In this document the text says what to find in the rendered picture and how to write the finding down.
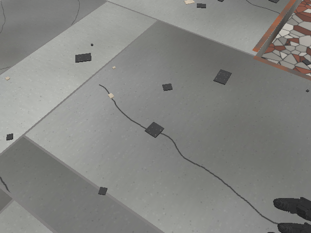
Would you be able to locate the right robot hand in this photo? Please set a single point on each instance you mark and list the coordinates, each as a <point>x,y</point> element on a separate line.
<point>301,207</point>

